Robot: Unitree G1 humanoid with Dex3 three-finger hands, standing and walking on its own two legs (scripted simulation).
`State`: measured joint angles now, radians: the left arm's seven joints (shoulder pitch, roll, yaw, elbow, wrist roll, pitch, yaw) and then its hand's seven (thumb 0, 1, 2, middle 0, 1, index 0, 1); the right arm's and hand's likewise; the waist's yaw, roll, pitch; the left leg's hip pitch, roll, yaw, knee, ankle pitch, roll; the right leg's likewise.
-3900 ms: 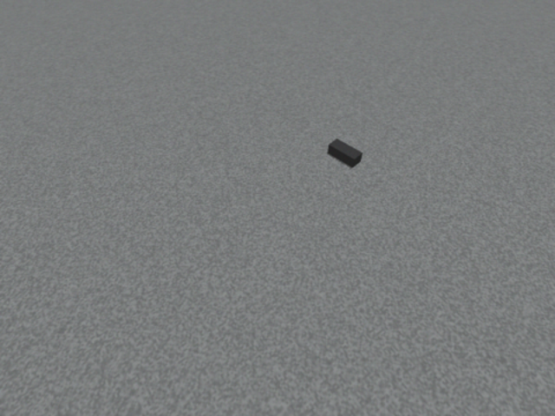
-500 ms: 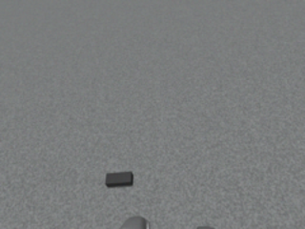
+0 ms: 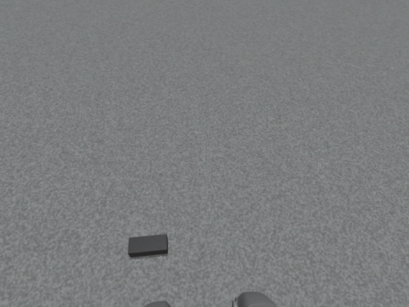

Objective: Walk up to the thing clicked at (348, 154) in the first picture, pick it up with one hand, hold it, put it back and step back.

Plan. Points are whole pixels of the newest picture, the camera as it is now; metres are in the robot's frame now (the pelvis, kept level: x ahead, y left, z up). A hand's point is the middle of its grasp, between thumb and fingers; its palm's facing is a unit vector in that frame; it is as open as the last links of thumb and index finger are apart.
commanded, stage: walk up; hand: left
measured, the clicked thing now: (148, 245) +0.46 +0.24 -0.72
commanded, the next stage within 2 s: stand in 1.46 s
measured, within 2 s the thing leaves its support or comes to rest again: neither
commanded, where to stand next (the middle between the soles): +0.10 -0.03 m, yaw +2 degrees
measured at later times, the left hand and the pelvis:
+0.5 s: hand out of the picture +0.12 +0.23 -0.13, palm faces -0.03 -0.94 -0.35, open 7.4 cm; pelvis +0.01 -0.03 +0.01, yaw -1 degrees
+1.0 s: hand out of the picture +0.12 +0.24 -0.13, palm faces +0.02 -0.95 -0.32, open 7.4 cm; pelvis +0.02 -0.02 +0.02, yaw +1 degrees
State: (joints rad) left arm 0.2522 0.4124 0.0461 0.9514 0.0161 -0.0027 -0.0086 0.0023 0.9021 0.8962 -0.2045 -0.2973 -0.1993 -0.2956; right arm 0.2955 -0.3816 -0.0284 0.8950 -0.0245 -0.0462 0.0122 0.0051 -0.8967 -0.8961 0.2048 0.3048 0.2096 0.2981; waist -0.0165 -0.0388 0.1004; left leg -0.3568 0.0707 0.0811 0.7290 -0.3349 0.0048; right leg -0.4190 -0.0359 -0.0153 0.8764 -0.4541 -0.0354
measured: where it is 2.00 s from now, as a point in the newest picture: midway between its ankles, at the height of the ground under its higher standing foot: outside the picture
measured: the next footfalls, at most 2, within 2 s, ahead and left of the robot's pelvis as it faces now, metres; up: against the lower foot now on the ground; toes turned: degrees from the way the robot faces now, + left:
right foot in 0.08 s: +0.06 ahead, -0.13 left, +0.00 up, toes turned -2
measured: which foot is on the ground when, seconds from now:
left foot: down 0.00-1.00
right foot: up 0.00-0.06, down 0.08-1.00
